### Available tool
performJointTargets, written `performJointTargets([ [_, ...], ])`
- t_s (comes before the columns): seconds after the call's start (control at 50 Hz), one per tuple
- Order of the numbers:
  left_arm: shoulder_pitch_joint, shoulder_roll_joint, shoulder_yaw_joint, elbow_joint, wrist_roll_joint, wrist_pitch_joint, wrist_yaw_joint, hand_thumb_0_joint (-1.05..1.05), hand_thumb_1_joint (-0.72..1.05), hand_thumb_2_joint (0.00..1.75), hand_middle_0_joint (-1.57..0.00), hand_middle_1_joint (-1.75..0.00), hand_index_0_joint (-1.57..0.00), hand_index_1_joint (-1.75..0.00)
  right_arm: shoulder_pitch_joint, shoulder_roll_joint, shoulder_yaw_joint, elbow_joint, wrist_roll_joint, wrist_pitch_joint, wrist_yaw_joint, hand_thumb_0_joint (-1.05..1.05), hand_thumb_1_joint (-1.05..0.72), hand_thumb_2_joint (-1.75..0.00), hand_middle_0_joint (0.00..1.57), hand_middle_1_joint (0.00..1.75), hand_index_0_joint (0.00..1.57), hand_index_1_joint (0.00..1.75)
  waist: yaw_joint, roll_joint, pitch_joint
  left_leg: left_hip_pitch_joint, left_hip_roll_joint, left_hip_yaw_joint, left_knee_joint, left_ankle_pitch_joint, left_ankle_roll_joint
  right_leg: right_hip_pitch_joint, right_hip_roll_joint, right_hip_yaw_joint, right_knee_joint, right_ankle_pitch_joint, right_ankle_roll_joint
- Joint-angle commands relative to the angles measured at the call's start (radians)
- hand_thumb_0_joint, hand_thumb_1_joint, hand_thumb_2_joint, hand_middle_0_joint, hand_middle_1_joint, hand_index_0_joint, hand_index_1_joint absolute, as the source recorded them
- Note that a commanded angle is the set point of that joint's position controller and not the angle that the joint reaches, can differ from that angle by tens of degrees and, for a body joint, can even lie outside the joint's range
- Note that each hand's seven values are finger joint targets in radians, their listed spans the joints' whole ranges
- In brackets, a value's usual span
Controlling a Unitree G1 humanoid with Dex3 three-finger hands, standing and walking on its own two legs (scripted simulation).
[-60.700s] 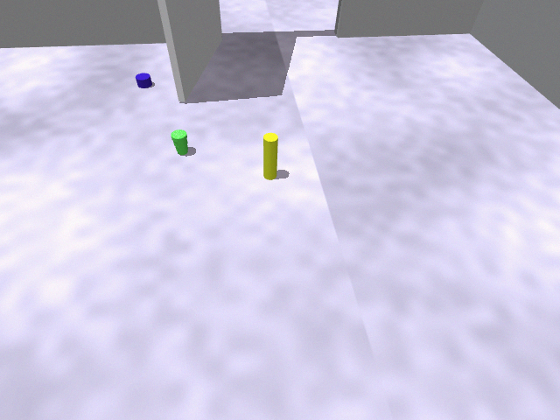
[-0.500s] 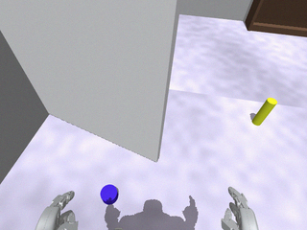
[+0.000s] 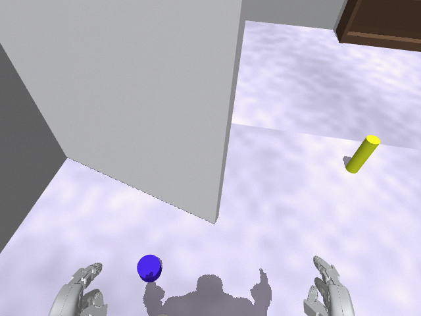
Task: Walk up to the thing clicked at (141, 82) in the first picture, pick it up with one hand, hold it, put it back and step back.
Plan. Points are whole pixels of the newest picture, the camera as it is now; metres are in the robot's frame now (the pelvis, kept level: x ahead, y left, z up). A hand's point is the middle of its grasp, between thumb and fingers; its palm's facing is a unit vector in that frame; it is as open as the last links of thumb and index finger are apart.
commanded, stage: home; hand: left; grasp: from above
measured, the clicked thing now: (149, 268) +0.44 +0.22 -0.68
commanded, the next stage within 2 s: stand in 0.02 s
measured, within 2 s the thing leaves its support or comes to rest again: neither
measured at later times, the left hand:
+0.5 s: hand out of the picture +0.07 +0.24 -0.11, palm faces +0.02 -0.94 -0.33, open 7.4 cm
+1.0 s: hand out of the picture +0.03 +0.25 -0.10, palm faces +0.02 -0.94 -0.33, open 7.4 cm
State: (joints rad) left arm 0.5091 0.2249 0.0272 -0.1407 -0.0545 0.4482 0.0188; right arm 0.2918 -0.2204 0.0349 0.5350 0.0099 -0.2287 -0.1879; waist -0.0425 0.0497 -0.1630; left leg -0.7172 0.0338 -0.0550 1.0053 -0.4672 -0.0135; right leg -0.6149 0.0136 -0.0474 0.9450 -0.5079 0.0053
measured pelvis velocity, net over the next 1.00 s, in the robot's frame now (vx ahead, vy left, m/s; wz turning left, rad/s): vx -0.02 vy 0.01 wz -0.01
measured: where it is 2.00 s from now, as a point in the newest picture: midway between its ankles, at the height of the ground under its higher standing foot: outside the picture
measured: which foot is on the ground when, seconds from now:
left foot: down 0.00-1.00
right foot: down 0.00-1.00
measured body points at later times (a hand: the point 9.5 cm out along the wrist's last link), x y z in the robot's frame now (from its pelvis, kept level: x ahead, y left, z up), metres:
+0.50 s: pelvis -0.01 +0.01 +0.04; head +0.00 +0.01 +0.49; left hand +0.07 +0.29 -0.08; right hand +0.08 -0.27 -0.08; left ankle +0.02 +0.12 -0.68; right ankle -0.02 -0.13 -0.68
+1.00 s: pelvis -0.02 +0.01 +0.06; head -0.02 +0.00 +0.51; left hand +0.03 +0.29 -0.07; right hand +0.04 -0.28 -0.08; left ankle +0.02 +0.12 -0.68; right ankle -0.02 -0.13 -0.68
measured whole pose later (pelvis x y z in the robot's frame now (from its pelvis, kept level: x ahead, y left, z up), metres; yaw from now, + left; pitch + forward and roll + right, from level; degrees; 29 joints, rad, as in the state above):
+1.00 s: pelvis -0.02 +0.01 +0.06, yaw +0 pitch -4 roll +0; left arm 0.18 0.29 0.03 1.13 0.03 0.00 0.03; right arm 0.15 -0.30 -0.03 1.12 -0.02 0.00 -0.02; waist 0.01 0.02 0.06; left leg -0.15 0.00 -0.01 0.38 -0.16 0.00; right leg -0.08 -0.02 -0.01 0.36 -0.21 0.02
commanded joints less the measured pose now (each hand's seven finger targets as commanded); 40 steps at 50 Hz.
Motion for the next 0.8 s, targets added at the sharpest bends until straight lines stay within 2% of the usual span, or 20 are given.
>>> performJointTargets([
  [0.0, -0.029, 0.113, 0.065, -0.200, 0.005, -0.047, 0.012, 0.00, 0.90, 0.90, -0.20, -0.30, -0.20, -0.30, -0.055, -0.122, -0.057, -0.158, -0.004, -0.055, -0.009, 0.00, -0.90, -0.90, 0.20, 0.30, 0.20, 0.30, -0.001, -0.011, -0.083, 0.157, -0.029, 0.017, -0.138, 0.238, 0.032, -0.001, 0.016, -0.007, -0.157, 0.254, -0.002],
  [0.02, -0.004, 0.094, 0.053, -0.166, 0.004, -0.045, 0.010, 0.00, 0.90, 0.90, -0.20, -0.30, -0.20, -0.30, -0.062, -0.121, -0.056, -0.157, -0.002, -0.054, -0.008, 0.00, -0.90, -0.90, 0.20, 0.30, 0.20, 0.30, 0.002, -0.009, -0.082, 0.159, -0.026, 0.013, -0.146, 0.240, 0.030, 0.001, 0.017, -0.011, -0.151, 0.250, -0.005],
  [0.04, -0.042, 0.130, 0.077, -0.225, 0.004, -0.051, 0.014, 0.00, 0.90, 0.90, -0.20, -0.30, -0.20, -0.30, -0.055, -0.121, -0.058, -0.157, -0.003, -0.053, -0.010, 0.00, -0.90, -0.90, 0.20, 0.30, 0.20, 0.30, 0.005, 0.011, -0.095, 0.165, -0.027, 0.017, -0.138, 0.251, 0.030, -0.001, 0.015, -0.006, -0.153, 0.263, -0.005],
  [0.08, -0.005, 0.098, 0.054, -0.168, 0.005, -0.044, 0.011, 0.00, 0.90, 0.90, -0.20, -0.30, -0.20, -0.30, -0.061, -0.122, -0.058, -0.161, -0.002, -0.053, -0.008, 0.00, -0.90, -0.90, 0.20, 0.30, 0.20, 0.30, -0.002, -0.022, -0.088, 0.159, -0.026, 0.013, -0.144, 0.243, 0.032, 0.001, 0.018, -0.010, -0.154, 0.256, -0.005],
  [0.1, -0.317, 0.190, 0.059, 0.183, 0.122, -0.254, 0.051, 0.00, 0.90, 0.90, -0.20, -0.30, -0.20, -0.30, -0.128, -0.219, -0.091, 0.090, -0.116, 0.051, 0.051, 0.00, -0.90, -0.90, 0.20, 0.30, 0.20, 0.30, 0.078, -0.047, 0.158, 0.178, 0.026, -0.030, -0.239, 0.400, 0.074, 0.162, -0.058, 0.074, -0.194, 0.251, -0.042],
  [0.12, -0.208, 0.210, 0.084, 0.336, 0.120, -0.324, 0.046, 0.00, 0.90, 0.90, -0.20, -0.30, -0.20, -0.30, -0.149, -0.230, -0.113, 0.097, -0.118, 0.092, 0.082, 0.00, -0.90, -0.90, 0.20, 0.30, 0.20, 0.30, 0.083, -0.112, 0.075, 0.243, 0.009, 0.003, -0.219, 0.391, 0.087, 0.189, -0.081, 0.134, -0.241, 0.256, -0.075],
  [0.14, -0.211, 0.215, 0.078, 0.384, 0.125, -0.356, 0.038, 0.00, 0.90, 0.90, -0.20, -0.30, -0.20, -0.30, -0.126, -0.239, -0.117, 0.076, -0.121, 0.112, 0.100, 0.00, -0.90, -0.90, 0.20, 0.30, 0.20, 0.30, 0.054, -0.110, 0.058, 0.264, 0.005, -0.018, -0.222, 0.405, 0.086, 0.174, -0.071, 0.157, -0.239, 0.305, -0.092],
  [0.16, -0.211, 0.228, 0.066, 0.433, 0.125, -0.381, 0.035, 0.00, 0.90, 0.90, -0.20, -0.30, -0.20, -0.30, -0.129, -0.240, -0.115, 0.093, -0.114, 0.123, 0.117, 0.00, -0.90, -0.90, 0.20, 0.30, 0.20, 0.30, 0.063, -0.077, 0.035, 0.290, -0.001, -0.025, -0.235, 0.372, 0.084, 0.225, -0.087, 0.168, -0.245, 0.309, -0.088],
  [0.18, -0.243, 0.218, 0.063, 0.468, 0.125, -0.396, 0.030, 0.00, 0.90, 0.90, -0.20, -0.30, -0.20, -0.30, -0.120, -0.219, -0.113, 0.127, -0.091, 0.128, 0.136, 0.00, -0.90, -0.90, 0.20, 0.30, 0.20, 0.30, 0.060, -0.058, 0.010, 0.331, -0.003, -0.014, -0.255, 0.360, 0.084, 0.252, -0.100, 0.170, -0.240, 0.340, -0.080],
  [0.2, -0.265, 0.210, 0.064, 0.517, 0.115, -0.399, 0.025, 0.00, 0.90, 0.90, -0.20, -0.30, -0.20, -0.30, -0.118, -0.203, -0.109, 0.149, -0.074, 0.134, 0.151, 0.00, -0.90, -0.90, 0.20, 0.30, 0.20, 0.30, 0.065, -0.092, 0.026, 0.345, -0.011, 0.001, -0.272, 0.324, 0.078, 0.247, -0.105, 0.163, -0.266, 0.297, -0.071],
  [0.22, -0.276, 0.206, 0.065, 0.564, 0.108, -0.402, 0.023, 0.00, 0.90, 0.90, -0.20, -0.30, -0.20, -0.30, -0.138, -0.200, -0.113, 0.160, -0.065, 0.136, 0.160, 0.00, -0.90, -0.90, 0.20, 0.30, 0.20, 0.30, 0.070, -0.088, 0.027, 0.368, -0.007, -0.008, -0.285, 0.337, 0.075, 0.240, -0.098, 0.150, -0.280, 0.296, -0.063],
  [0.28, -0.304, 0.198, 0.062, 0.690, 0.100, -0.424, 0.027, 0.00, 0.90, 0.90, -0.20, -0.30, -0.20, -0.30, -0.157, -0.207, -0.119, 0.217, -0.062, 0.148, 0.171, 0.00, -0.90, -0.90, 0.20, 0.30, 0.20, 0.30, 0.077, -0.039, 0.042, 0.415, 0.028, -0.056, -0.364, 0.352, 0.079, 0.269, -0.083, 0.114, -0.291, 0.304, -0.037],
  [0.3, -0.307, 0.193, 0.062, 0.731, 0.101, -0.430, 0.027, 0.00, 0.90, 0.90, -0.20, -0.30, -0.20, -0.30, -0.158, -0.207, -0.120, 0.231, -0.064, 0.156, 0.170, 0.00, -0.90, -0.90, 0.20, 0.30, 0.20, 0.30, 0.076, -0.024, 0.061, 0.403, 0.036, -0.067, -0.397, 0.307, 0.082, 0.282, -0.080, 0.109, -0.313, 0.283, -0.030],
  [0.46, -0.328, 0.206, 0.058, 0.967, 0.093, -0.459, 0.026, 0.00, 0.90, 0.90, -0.20, -0.30, -0.20, -0.30, -0.150, -0.221, -0.113, 0.353, -0.056, 0.188, 0.156, 0.00, -0.90, -0.90, 0.20, 0.30, 0.20, 0.30, 0.056, -0.032, 0.143, 0.498, 0.042, -0.062, -0.548, 0.301, 0.059, 0.374, -0.093, 0.121, -0.483, 0.331, -0.030],
  [0.54, -0.325, 0.213, 0.055, 1.055, 0.089, -0.462, 0.026, 0.00, 0.90, 0.90, -0.20, -0.30, -0.20, -0.30, -0.162, -0.237, -0.111, 0.404, -0.048, 0.196, 0.154, 0.00, -0.90, -0.90, 0.20, 0.30, 0.20, 0.30, 0.062, -0.014, 0.172, 0.516, 0.051, -0.073, -0.625, 0.269, 0.054, 0.433, -0.099, 0.115, -0.544, 0.328, -0.022],
  [0.58, -0.328, 0.229, 0.055, 1.090, 0.090, -0.467, 0.027, 0.00, 0.90, 0.90, -0.20, -0.30, -0.20, -0.30, -0.158, -0.233, -0.110, 0.426, -0.043, 0.199, 0.154, 0.00, -0.90, -0.90, 0.20, 0.30, 0.20, 0.30, 0.056, -0.048, 0.174, 0.553, 0.048, -0.059, -0.626, 0.312, 0.050, 0.440, -0.108, 0.121, -0.577, 0.344, -0.021],
  [0.68, -0.331, 0.235, 0.050, 1.154, 0.087, -0.464, 0.026, 0.00, 0.90, 0.90, -0.20, -0.30, -0.20, -0.30, -0.153, -0.246, -0.107, 0.474, -0.039, 0.204, 0.152, 0.00, -0.90, -0.90, 0.20, 0.30, 0.20, 0.30, 0.057, -0.033, 0.199, 0.555, 0.057, -0.068, -0.686, 0.266, 0.045, 0.470, -0.111, 0.118, -0.612, 0.333, -0.013],
  [0.7, -0.334, 0.237, 0.049, 1.161, 0.088, -0.464, 0.026, 0.00, 0.90, 0.90, -0.20, -0.30, -0.20, -0.30, -0.160, -0.245, -0.106, 0.477, -0.039, 0.203, 0.152, 0.00, -0.90, -0.90, 0.20, 0.30, 0.20, 0.30, 0.059, -0.046, 0.193, 0.566, 0.060, -0.067, -0.686, 0.302, 0.045, 0.479, -0.116, 0.116, -0.614, 0.346, -0.018],
  [0.78, -0.333, 0.237, 0.043, 1.198, 0.089, -0.465, 0.026, 0.00, 0.90, 0.90, -0.20, -0.30, -0.20, -0.30, -0.165, -0.244, -0.102, 0.501, -0.037, 0.207, 0.156, 0.00, -0.90, -0.90, 0.20, 0.30, 0.20, 0.30, 0.058, -0.061, 0.214, 0.572, 0.061, -0.069, -0.703, 0.263, 0.041, 0.467, -0.118, 0.116, -0.648, 0.303, -0.012],
])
